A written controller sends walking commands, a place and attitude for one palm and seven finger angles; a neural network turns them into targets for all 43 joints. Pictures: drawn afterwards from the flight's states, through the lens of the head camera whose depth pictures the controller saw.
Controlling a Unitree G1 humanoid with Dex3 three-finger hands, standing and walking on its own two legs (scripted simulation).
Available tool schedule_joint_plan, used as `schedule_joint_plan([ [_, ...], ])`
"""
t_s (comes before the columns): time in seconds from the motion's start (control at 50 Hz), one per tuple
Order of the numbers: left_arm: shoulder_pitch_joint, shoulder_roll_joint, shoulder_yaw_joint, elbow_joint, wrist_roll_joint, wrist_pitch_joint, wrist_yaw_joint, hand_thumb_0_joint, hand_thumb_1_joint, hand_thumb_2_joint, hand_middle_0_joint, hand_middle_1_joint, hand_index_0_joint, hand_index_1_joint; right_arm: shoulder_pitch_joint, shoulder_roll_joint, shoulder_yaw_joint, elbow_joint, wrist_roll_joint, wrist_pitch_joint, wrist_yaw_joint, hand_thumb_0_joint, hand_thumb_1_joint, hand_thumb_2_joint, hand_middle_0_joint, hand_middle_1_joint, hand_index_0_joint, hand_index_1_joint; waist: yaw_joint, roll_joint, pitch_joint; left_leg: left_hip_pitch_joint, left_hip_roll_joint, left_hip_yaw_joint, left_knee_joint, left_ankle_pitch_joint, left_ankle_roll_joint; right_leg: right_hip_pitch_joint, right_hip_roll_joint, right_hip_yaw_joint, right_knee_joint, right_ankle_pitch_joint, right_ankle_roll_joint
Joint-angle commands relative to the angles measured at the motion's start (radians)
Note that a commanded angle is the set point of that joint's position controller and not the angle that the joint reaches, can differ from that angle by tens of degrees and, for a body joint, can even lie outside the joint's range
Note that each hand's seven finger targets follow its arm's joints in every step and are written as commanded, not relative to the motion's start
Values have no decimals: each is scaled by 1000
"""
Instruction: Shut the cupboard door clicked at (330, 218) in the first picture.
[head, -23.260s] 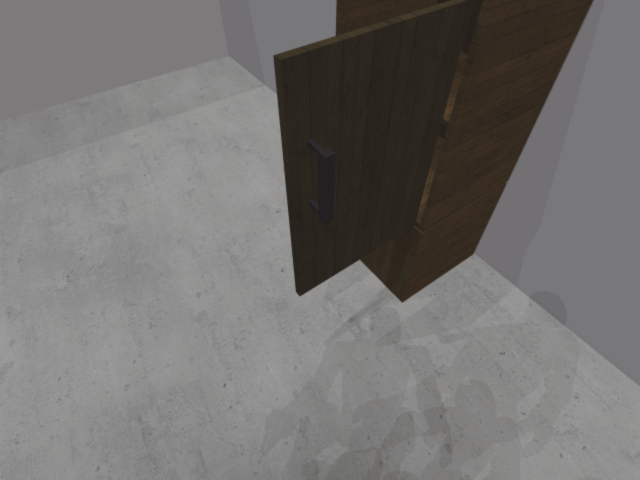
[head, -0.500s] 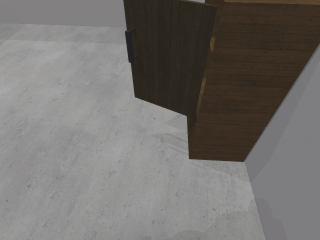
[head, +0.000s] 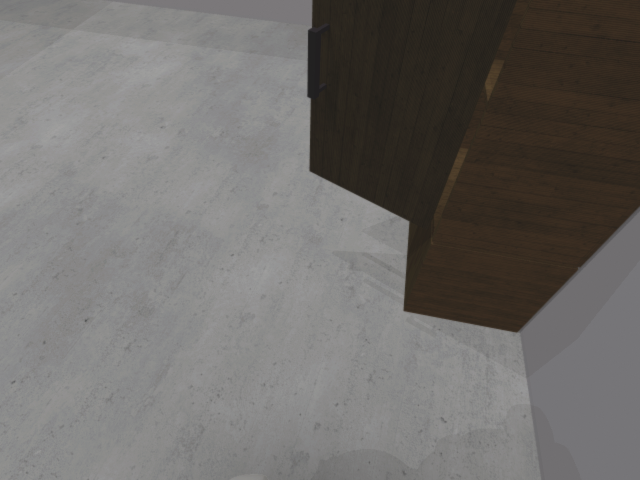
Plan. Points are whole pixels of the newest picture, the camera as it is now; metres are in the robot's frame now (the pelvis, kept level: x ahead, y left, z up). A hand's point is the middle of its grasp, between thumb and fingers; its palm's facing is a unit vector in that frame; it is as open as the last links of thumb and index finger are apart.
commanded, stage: walk to a spot facing it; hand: left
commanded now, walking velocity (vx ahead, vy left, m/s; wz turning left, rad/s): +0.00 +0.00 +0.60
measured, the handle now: (318, 62) +0.96 +0.03 +0.04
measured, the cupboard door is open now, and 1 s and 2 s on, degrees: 66 66 66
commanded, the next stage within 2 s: turn to face it in 1.82 s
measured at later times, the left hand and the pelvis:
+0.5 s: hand out of the picture +0.00 +0.18 -0.14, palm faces +0.30 -0.90 -0.31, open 7.4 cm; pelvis -0.01 -0.04 +0.01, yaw +19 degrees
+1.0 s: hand out of the picture -0.03 +0.19 -0.14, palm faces +0.59 -0.75 -0.31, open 7.4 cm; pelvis +0.03 -0.04 +0.00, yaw +38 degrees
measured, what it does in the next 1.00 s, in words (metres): steps on the spot, turning left: right foot, then left foot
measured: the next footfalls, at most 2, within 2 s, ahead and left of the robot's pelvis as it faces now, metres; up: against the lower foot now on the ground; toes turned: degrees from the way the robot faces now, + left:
right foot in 0.34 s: +0.05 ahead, -0.15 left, +0.00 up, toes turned +11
left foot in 0.66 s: -0.03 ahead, +0.10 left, +0.00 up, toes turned +30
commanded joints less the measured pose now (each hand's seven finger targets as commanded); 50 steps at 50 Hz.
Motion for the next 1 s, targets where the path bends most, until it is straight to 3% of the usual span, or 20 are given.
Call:
schedule_joint_plan([
  [0.0, 66, 115, 44, -112, -18, 3, 2, 0, 900, 900, -200, -300, -200, -300, 112, -219, -55, -84, -22, -37, -3, 0, -900, -900, 200, 300, 200, 300, -23, 334, -88, 192, 286, -422, -300, 728, 180, -280, -48, 5, 325, -8, 61],
  [0.02, 7, 121, 34, -143, -8, 10, 7, 0, 900, 900, -200, -300, -200, -300, 155, -243, -63, -70, -22, -33, -9, 0, -900, -900, 200, 300, 200, 300, -51, 280, -93, 141, 336, -523, -387, 557, 243, -290, -2, 114, 469, -272, 45],
  [0.06, -45, 113, 45, -157, -5, 18, 2, 0, 900, 900, -200, -300, -200, -300, 100, -238, -67, -95, -23, -36, -18, 0, -900, -900, 200, 300, 200, 300, -32, 193, -79, 60, 306, -540, -442, 169, 223, -365, -27, 211, 563, -146, 41],
  [0.22, 33, 70, 40, -169, -7, 2, -10, 0, 900, 900, -200, -300, -200, -300, 16, -215, -77, -141, -22, -33, -18, 0, -900, -900, 200, 300, 200, 300, 5, 145, -155, 65, 169, -413, -375, 236, 177, -227, 49, 164, 186, -43, 57],
  [0.28, 163, 100, 56, -146, -6, -3, -4, 0, 900, 900, -200, -300, -200, -300, -58, -185, -84, -179, -11, -19, -10, 0, -900, -900, 200, 300, 200, 300, 68, 120, -151, -132, 70, -364, -314, 70, 105, 31, 46, 151, -129, 100, 48],
  [0.32, 137, 258, 83, -176, 18, -12, 7, 0, 900, 900, -200, -300, -200, -300, -66, -95, -80, -213, -4, -18, 5, 0, -900, -900, 200, 300, 200, 300, 83, -248, -82, -332, -137, -106, 185, -161, -22, -3, -401, 617, -421, -105, -129],
  [0.34, 52, 240, 72, -198, 9, -12, 9, 0, 900, 900, -200, -300, -200, -300, -56, -124, -88, -209, -16, -14, 13, 0, -900, -900, 200, 300, 200, 300, 40, -154, -68, -280, -68, -138, 395, -178, -5, -139, -431, 556, -397, -62, -166],
  [0.4, -47, 148, 51, -213, 8, -26, 9, 0, 900, 900, -200, -300, -200, -300, -35, -100, -81, -184, -11, -7, 27, 0, -900, -900, 200, 300, 200, 300, -19, -170, -27, -273, -6, -97, 533, -61, -22, -147, -285, 296, -267, 306, -129],
  [0.56, 109, 222, 75, -168, 11, -22, 5, 0, 900, 900, -200, -300, -200, -300, -131, -75, -49, -233, 3, -21, 32, 0, -900, -900, 200, 300, 200, 300, 57, -185, -105, -95, -22, 41, 21, -68, -15, 65, -300, 148, -83, 766, -92],
  [0.6, 93, 217, 76, -172, 1, -18, 1, 0, 900, 900, -200, -300, -200, -300, -66, -108, -52, -219, -1, -30, 30, 0, -900, -900, 200, 300, 200, 300, 18, -146, -143, 65, -22, 40, -184, 101, -1, 8, -281, 86, 21, 691, -35],
  [0.62, 101, 194, 70, -182, -5, -14, -4, 0, 900, 900, -200, -300, -200, -300, -11, -174, -66, -208, -5, -39, 31, 0, -900, -900, 200, 300, 200, 300, -7, 2, -202, 249, 64, -74, -282, 353, 30, -123, -228, 31, 179, 514, 22],
  [0.64, 100, 122, 53, -224, -12, -10, -12, 0, 900, 900, -200, -300, -200, -300, 49, -295, -97, -201, -14, -45, 21, 0, -900, -900, 200, 300, 200, 300, -38, 326, -238, 416, 342, -420, -271, 822, 176, -404, -87, 1, 389, -120, 99],
  [0.66, 25, 115, 39, -266, 0, -4, -7, 0, 900, 900, -200, -300, -200, -300, 120, -316, -98, -176, -15, -35, 12, 0, -900, -900, 200, 300, 200, 300, -78, 260, -233, 382, 403, -445, -278, 786, 266, -445, -65, 105, 494, -285, 82],
  [0.8, -39, 104, 46, -229, 0, -9, -45, 0, 900, 900, -200, -300, -200, -300, -8, -241, -70, -204, -23, -56, -8, 0, -900, -900, 200, 300, 200, 300, -18, 185, -90, 163, 192, -373, -403, 3, 190, -420, -25, 148, 345, -44, 78],
  [0.86, -3, 97, 45, -222, 2, -18, -54, 0, 900, 900, -200, -300, -200, -300, -29, -241, -75, -203, -24, -53, -2, 0, -900, -900, 200, 300, 200, 300, 1, 189, -70, 57, 157, -384, -412, -161, 175, -280, 22, 103, 155, -9, 72],
  [0.9, 121, 108, 54, -185, 4, -26, -57, 0, 900, 900, -200, -300, -200, -300, -81, -232, -77, -212, -18, -49, -1, 0, -900, -900, 200, 300, 200, 300, 66, 148, -73, -107, 112, -359, -348, -268, 151, -50, 56, 71, 8, 83, 74],
  [0.92, 214, 151, 69, -164, 9, -36, -52, 0, 900, 900, -200, -300, -200, -300, -111, -198, -73, -224, -9, -51, 1, 0, -900, -900, 200, 300, 200, 300, 121, 35, -81, -288, 35, -301, -204, -302, 118, 154, 11, 146, -128, 14, 63],
  [0.94, 296, 236, 89, -153, 26, -47, -35, 0, 900, 900, -200, -300, -200, -300, -110, -113, -54, -248, 2, -56, 6, 0, -900, -900, 200, 300, 200, 300, 163, -262, -96, -502, -95, -131, 128, -307, 50, 276, -266, 481, -344, -305, -17],
  [0.96, 286, 259, 80, -164, 9, -40, -26, 0, 900, 900, -200, -300, -200, -300, -142, -104, -54, -267, -12, -60, 11, 0, -900, -900, 200, 300, 200, 300, 154, -304, -52, -511, -88, -111, 398, -260, 34, 145, -429, 709, -472, -426, -88],
  [0.98, 219, 254, 83, -180, 4, -51, -20, 0, 900, 900, -200, -300, -200, -300, -119, -128, -65, -265, -20, -57, 19, 0, -900, -900, 200, 300, 200, 300, 95, -229, -44, -488, -25, -157, 537, -169, 33, 34, -453, 759, -494, -503, -123],
])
